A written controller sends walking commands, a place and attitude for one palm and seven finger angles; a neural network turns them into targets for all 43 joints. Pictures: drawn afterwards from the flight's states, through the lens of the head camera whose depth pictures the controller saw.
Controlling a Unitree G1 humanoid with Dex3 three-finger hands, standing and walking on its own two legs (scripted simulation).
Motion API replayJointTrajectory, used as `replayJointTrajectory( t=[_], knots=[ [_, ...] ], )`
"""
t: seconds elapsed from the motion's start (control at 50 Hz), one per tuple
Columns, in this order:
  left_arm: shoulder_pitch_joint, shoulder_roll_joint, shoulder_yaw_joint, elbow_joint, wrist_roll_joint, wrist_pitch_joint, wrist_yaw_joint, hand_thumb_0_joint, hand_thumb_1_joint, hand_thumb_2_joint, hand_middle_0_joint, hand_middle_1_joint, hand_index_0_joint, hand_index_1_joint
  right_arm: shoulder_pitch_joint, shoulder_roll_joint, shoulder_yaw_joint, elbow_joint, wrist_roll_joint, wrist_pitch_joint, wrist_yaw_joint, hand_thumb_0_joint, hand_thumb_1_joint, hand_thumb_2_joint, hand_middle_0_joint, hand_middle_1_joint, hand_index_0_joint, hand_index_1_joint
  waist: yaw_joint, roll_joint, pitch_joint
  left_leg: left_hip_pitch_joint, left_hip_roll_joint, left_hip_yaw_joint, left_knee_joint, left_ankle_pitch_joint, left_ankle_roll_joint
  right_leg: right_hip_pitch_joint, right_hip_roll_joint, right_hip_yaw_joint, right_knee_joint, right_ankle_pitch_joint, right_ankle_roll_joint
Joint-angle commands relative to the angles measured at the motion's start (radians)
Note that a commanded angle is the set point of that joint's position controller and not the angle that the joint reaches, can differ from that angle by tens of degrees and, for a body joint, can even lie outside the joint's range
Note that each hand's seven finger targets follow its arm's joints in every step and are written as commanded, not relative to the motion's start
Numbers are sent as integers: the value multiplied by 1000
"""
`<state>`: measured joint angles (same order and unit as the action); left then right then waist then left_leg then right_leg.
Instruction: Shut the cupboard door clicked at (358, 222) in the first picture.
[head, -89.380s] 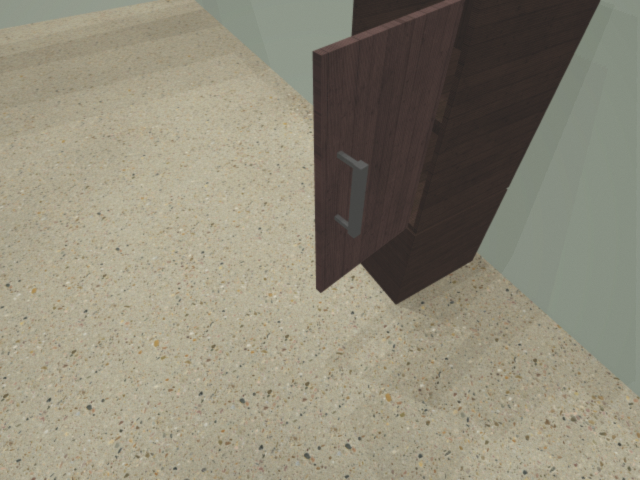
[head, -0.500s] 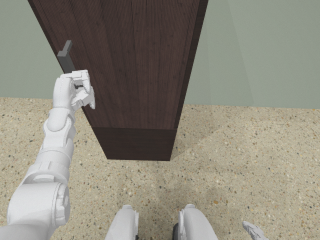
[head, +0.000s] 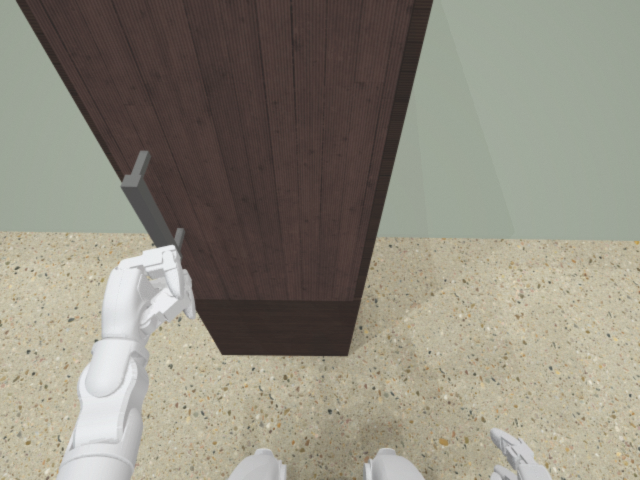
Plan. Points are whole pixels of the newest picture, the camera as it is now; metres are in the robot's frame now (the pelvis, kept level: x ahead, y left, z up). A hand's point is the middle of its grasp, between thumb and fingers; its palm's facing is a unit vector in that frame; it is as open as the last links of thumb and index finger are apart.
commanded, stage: pull the fist back off the door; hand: left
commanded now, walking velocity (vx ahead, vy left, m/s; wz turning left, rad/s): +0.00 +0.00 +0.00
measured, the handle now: (160, 214) +0.45 +0.23 +0.05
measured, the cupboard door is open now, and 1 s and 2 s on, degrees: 0 0 0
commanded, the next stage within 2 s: draw the hand back to the body in 0.08 s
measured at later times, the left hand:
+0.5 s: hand (152, 315) +0.28 +0.18 +0.10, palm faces +0.06 -1.00 -0.06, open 3.1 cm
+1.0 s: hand (54, 325) +0.24 +0.23 +0.16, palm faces +0.33 -0.88 -0.35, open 3.4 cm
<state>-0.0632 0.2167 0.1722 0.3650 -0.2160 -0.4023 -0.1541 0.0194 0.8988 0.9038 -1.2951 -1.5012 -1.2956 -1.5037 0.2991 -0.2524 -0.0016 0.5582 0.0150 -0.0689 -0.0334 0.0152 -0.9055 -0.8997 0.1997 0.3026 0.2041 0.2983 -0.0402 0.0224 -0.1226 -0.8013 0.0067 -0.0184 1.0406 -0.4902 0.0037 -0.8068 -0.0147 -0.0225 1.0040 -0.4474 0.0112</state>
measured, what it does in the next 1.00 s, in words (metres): rises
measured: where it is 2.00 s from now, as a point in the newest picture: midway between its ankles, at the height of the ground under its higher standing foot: outside the picture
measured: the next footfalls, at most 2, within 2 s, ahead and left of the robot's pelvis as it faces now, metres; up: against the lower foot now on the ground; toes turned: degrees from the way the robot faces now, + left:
none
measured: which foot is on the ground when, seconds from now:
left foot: down 0.00-1.00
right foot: down 0.00-1.00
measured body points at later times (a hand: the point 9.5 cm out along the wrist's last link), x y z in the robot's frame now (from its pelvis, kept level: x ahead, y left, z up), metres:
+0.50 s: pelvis +0.02 -0.01 +0.01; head +0.05 -0.02 +0.46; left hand +0.27 +0.24 +0.10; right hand +0.19 -0.23 -0.07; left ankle +0.01 +0.11 -0.67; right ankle +0.02 -0.13 -0.67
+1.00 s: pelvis +0.02 +0.00 +0.05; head +0.01 -0.03 +0.50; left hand +0.22 +0.28 +0.18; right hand +0.20 -0.23 -0.03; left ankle +0.01 +0.11 -0.67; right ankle +0.02 -0.13 -0.67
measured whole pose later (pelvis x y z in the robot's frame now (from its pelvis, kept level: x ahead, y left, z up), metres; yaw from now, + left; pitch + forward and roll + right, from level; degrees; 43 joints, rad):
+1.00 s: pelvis +0.02 +0.00 +0.05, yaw +1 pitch +0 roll +0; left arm 0.37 0.31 0.19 -0.20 -0.06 -0.04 0.11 0.02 0.89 0.90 -0.98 -1.15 -0.98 -1.15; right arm 0.24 -0.23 0.04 0.57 0.02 -0.11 -0.12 0.02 -0.91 -0.90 0.20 0.30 0.20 0.30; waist 0.03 0.06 -0.05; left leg -0.29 0.00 -0.02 0.64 -0.36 0.00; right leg -0.30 -0.02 -0.03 0.63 -0.33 0.01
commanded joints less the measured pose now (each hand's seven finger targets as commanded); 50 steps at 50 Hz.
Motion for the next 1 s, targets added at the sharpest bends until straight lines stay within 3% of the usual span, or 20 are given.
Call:
replayJointTrajectory(
  t=[0.0, 0.02, 0.1, 0.18, 0.26, 0.3, 0.32, 0.4, 0.44, 0.56, 0.6, 0.66, 0.68, 0.7, 0.72, 0.74, 0.78, 0.8, 0.84, 0.98],
  knots=[
    [-94, 114, 14, -335, -12, -51, -4, 0, 900, 900, -1300, -1500, -1300, -1500, -26, -130, -52, -149, 0, -53, -8, 0, -900, -900, 200, 300, 200, 300, 6, 12, -291, 183, -5, -7, -138, 391, 7, 212, 29, -35, -83, 354, -32],
    [-123, 95, -6, -367, -7, -52, 0, 0, 900, 900, -1300, -1500, -1300, -1500, -39, -123, -49, -147, -3, -55, -7, 0, -900, -900, 200, 300, 200, 300, 0, 42, -291, 190, -7, -8, -132, 392, 4, 198, 25, -35, -76, 358, -31],
    [-134, 86, -25, -416, 9, -61, 8, 0, 900, 900, -1300, -1500, -1300, -1500, -39, -118, -49, -141, -8, -62, -10, 0, -900, -900, 200, 300, 200, 300, -8, 45, -302, 207, -7, -20, -102, 426, 0, 175, 26, -36, -53, 365, -35],
    [-31, 60, -40, -412, 10, -32, -5, 0, 900, 900, -1300, -1500, -1300, -1500, -52, -110, -49, -155, -6, -55, -5, 0, -900, -900, 200, 300, 200, 300, 11, 40, -311, 214, -5, -18, -104, 473, -7, 200, 24, -38, -52, 401, -35],
    [53, 130, 27, -530, -7, 24, -8, 0, 900, 900, -1300, -1500, -1300, -1500, -63, -104, -40, -197, 3, -38, -9, 0, -900, -900, 200, 300, 200, 300, 34, 32, -338, 248, -10, -8, -149, 480, -1, 307, 27, -39, -92, 440, -35],
    [109, 147, 50, -548, -17, 53, -3, 0, 900, 900, -1300, -1500, -1300, -1500, -69, -103, -33, -212, 6, -34, -17, 0, -900, -900, 200, 300, 200, 300, 37, 13, -310, 237, -14, -4, -164, 449, 5, 335, 32, -38, -114, 432, -34],
    [116, 115, 27, -554, -23, 64, -7, 0, 900, 900, -1300, -1500, -1300, -1500, -78, -95, -27, -217, 9, -35, -17, 0, -900, -900, 200, 300, 200, 300, 27, 8, -272, 234, -14, -1, -178, 420, 4, 332, 30, -41, -130, 421, -31],
    [163, 150, 74, -564, -53, 87, -19, 0, 900, 900, -1300, -1500, -1300, -1500, -88, -104, -20, -222, 13, -47, -29, 0, -900, -900, 200, 300, 200, 300, 28, -27, -201, 214, -20, 2, -210, 322, 9, 356, 31, -32, -185, 353, -28],
    [169, 141, 61, -579, -62, 96, -37, 0, 900, 900, -1300, -1500, -1300, -1500, -92, -103, -15, -225, 17, -57, -33, 0, -900, -900, 200, 300, 200, 300, 22, -6, -177, 225, -23, 5, -226, 292, 8, 352, 27, -28, -205, 326, -25],
    [190, 206, 137, -611, -107, 120, -80, 0, 900, 900, -1300, -1500, -1300, -1500, -102, -111, -11, -215, 25, -97, -49, 0, -900, -900, 200, 300, 200, 300, 34, 9, -136, 242, -27, 5, -259, 246, 9, 378, 21, -5, -267, 253, -23],
    [209, 237, 171, -614, -122, 132, -90, 0, 900, 900, -1273, -1470, -1273, -1470, -101, -116, -12, -213, 26, -109, -55, 0, -900, -900, 200, 300, 200, 300, 38, -30, -135, 241, -29, 5, -263, 246, 13, 405, 18, 9, -289, 238, -20],
    [203, 228, 166, -657, -132, 152, -104, 0, 900, 900, -1190, -1380, -1190, -1380, -109, -112, -8, -213, 33, -131, -58, 0, -900, -900, 200, 300, 200, 300, 43, 29, -121, 278, -29, 6, -289, 247, 11, 406, 15, 4, -306, 236, -21],
    [229, 245, 191, -652, -138, 162, -106, 0, 900, 900, -1163, -1350, -1163, -1350, -106, -114, -9, -212, 33, -137, -60, 0, -900, -900, 200, 300, 200, 300, 52, 13, -117, 281, -27, 4, -295, 248, 10, 416, 17, 1, -310, 235, -20],
    [228, 384, 211, -648, 42, 203, 48, 0, 900, 900, -1135, -1320, -1135, -1320, -126, -103, -27, -194, 20, -114, -76, 0, -900, -900, 200, 300, 200, 300, 88, 0, -102, 282, -24, 22, -331, 251, 18, 443, -14, 56, -378, 201, -33],
    [220, 257, 120, -712, 61, 226, 113, 0, 900, 900, -1107, -1290, -1107, -1290, -145, -80, -12, -215, 14, -109, -80, 0, -900, -900, 200, 300, 200, 300, 59, 5, -57, 310, -29, 23, -356, 234, 22, 422, -20, 45, -403, 167, -25],
    [272, 234, 95, -684, 87, 250, 161, 0, 900, 900, -1080, -1260, -1080, -1260, -134, -81, -12, -197, 15, -102, -83, 0, -900, -900, 200, 300, 200, 300, 57, 13, -8, 334, -21, 27, -375, 215, 23, 416, -17, 28, -419, 141, -23],
    [278, 264, 115, -736, 116, 272, 220, 0, 900, 900, -1025, -1200, -1025, -1200, -144, -87, -8, -190, 13, -90, -87, 0, -900, -900, 200, 300, 200, 300, 63, 28, -25, 389, -18, 23, -412, 228, 24, 455, -11, 10, -434, 153, -26],
    [281, 277, 122, -746, 126, 277, 239, 0, 900, 900, -997, -1170, -997, -1170, -152, -91, -7, -183, 10, -91, -92, 0, -900, -900, 200, 300, 200, 300, 65, -5, -32, 405, -17, 23, -429, 237, 27, 484, -8, 7, -449, 162, -26],
    [277, 274, 118, -774, 141, 282, 264, 0, 900, 900, -943, -1110, -943, -1110, -167, -85, -1, -175, 8, -92, -94, 0, -900, -900, 200, 300, 200, 300, 66, 21, -34, 456, -14, 21, -465, 247, 26, 507, -8, 0, -462, 172, -25],
    [298, 264, 139, -817, 164, 290, 289, 0, 900, 900, -750, -900, -750, -900, -195, -75, 9, -138, 0, -109, -89, 0, -900, -900, 200, 300, 200, 300, 80, 34, 18, 561, -7, 17, -569, 322, 19, 594, 2, -23, -518, 254, -25]
  ],
)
